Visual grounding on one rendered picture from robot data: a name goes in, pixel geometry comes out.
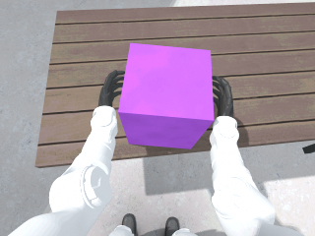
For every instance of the robot foot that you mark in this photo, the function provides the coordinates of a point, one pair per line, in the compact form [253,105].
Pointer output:
[171,226]
[129,221]

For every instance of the carton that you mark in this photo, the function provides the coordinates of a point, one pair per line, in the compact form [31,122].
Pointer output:
[167,96]

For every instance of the robot left hand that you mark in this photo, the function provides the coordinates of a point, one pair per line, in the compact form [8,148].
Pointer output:
[108,92]

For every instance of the robot right upper arm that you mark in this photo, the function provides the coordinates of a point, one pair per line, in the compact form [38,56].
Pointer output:
[243,211]

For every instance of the table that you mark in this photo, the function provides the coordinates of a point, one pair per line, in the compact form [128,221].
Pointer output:
[266,52]

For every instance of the right robot forearm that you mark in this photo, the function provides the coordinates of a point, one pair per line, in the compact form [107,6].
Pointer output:
[225,157]

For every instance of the robot left upper arm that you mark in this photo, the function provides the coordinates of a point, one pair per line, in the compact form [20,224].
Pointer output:
[77,200]

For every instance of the left robot forearm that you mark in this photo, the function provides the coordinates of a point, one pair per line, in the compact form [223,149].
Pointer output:
[99,147]

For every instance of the robot right foot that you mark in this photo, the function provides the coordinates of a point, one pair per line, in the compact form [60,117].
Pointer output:
[171,226]

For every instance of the robot left foot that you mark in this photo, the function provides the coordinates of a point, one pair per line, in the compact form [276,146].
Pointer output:
[129,221]

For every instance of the robot right hand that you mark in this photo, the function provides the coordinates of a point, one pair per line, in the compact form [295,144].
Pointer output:
[224,102]

